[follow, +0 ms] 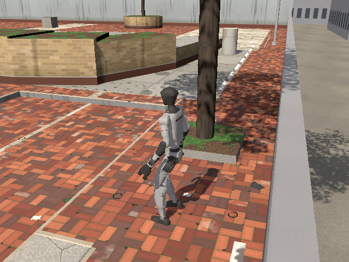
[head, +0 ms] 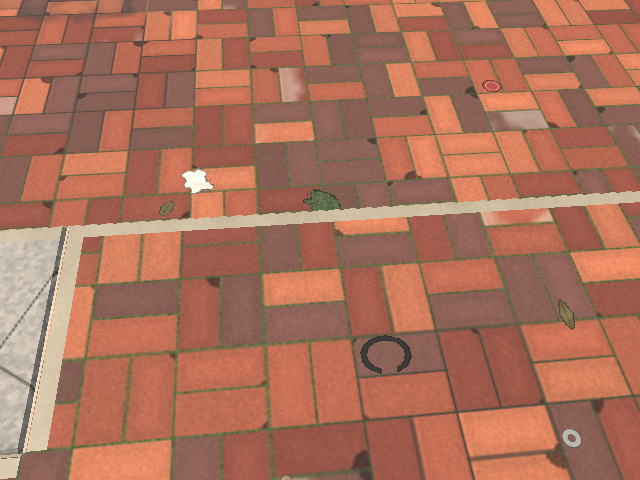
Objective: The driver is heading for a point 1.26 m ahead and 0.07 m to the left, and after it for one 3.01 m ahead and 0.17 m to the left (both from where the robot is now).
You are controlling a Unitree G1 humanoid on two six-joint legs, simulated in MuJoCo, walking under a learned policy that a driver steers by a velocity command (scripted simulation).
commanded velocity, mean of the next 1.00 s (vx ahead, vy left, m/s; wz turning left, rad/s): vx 0.05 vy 0.00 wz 0.27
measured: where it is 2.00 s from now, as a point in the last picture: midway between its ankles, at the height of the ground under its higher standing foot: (370, 421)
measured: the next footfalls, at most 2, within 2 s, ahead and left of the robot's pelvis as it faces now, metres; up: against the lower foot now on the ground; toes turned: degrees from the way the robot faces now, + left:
right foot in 0.16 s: +0.08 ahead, -0.14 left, +0.00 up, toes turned +12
left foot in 0.66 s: +0.00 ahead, +0.11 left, +0.00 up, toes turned +20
